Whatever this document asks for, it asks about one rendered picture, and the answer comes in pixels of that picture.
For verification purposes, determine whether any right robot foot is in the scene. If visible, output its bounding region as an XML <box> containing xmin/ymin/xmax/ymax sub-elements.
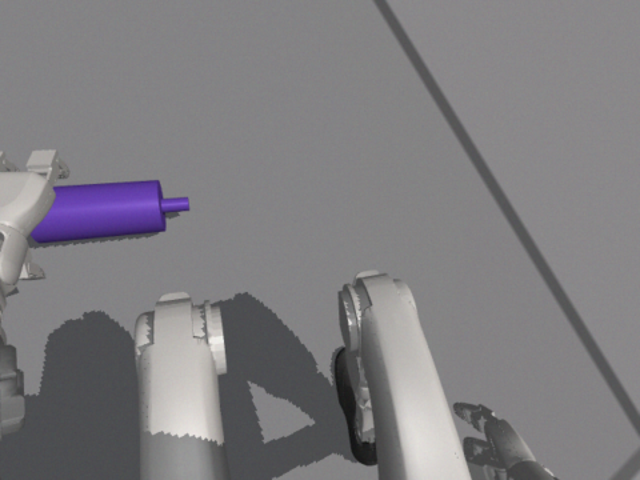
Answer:
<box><xmin>335</xmin><ymin>347</ymin><xmax>378</xmax><ymax>466</ymax></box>

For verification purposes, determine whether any right robot arm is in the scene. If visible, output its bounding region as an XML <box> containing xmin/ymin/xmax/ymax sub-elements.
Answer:
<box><xmin>506</xmin><ymin>460</ymin><xmax>560</xmax><ymax>480</ymax></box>

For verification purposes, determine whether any bottle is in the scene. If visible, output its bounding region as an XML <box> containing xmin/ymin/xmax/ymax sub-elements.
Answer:
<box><xmin>31</xmin><ymin>180</ymin><xmax>190</xmax><ymax>243</ymax></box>

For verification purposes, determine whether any left robot hand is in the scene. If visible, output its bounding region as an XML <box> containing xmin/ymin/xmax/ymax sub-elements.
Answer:
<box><xmin>0</xmin><ymin>150</ymin><xmax>70</xmax><ymax>280</ymax></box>

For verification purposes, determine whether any right robot hand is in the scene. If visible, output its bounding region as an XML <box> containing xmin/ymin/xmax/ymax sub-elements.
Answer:
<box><xmin>453</xmin><ymin>402</ymin><xmax>536</xmax><ymax>480</ymax></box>

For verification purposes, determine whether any left robot arm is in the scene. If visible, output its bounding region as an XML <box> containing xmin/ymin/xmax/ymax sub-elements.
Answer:
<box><xmin>0</xmin><ymin>224</ymin><xmax>28</xmax><ymax>480</ymax></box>

